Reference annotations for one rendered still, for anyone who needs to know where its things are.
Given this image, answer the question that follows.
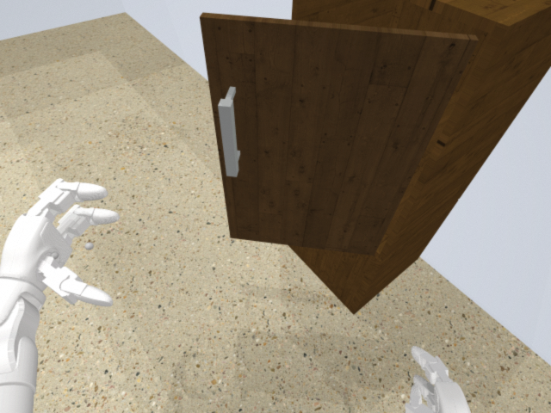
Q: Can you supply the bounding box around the robot left forearm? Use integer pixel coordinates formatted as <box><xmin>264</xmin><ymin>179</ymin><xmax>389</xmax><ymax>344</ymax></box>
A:
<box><xmin>0</xmin><ymin>277</ymin><xmax>46</xmax><ymax>413</ymax></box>

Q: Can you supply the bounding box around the handle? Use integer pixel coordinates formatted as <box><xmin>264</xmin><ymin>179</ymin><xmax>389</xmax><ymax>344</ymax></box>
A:
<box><xmin>218</xmin><ymin>87</ymin><xmax>240</xmax><ymax>177</ymax></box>

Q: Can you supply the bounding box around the cupboard door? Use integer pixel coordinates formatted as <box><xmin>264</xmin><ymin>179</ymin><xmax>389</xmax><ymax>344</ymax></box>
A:
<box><xmin>200</xmin><ymin>12</ymin><xmax>479</xmax><ymax>256</ymax></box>

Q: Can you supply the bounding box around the robot right hand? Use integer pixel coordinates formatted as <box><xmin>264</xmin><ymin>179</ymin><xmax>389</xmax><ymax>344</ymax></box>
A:
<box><xmin>405</xmin><ymin>346</ymin><xmax>471</xmax><ymax>413</ymax></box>

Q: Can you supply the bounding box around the robot left hand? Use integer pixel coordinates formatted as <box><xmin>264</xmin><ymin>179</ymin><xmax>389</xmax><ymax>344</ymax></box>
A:
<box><xmin>0</xmin><ymin>178</ymin><xmax>120</xmax><ymax>306</ymax></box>

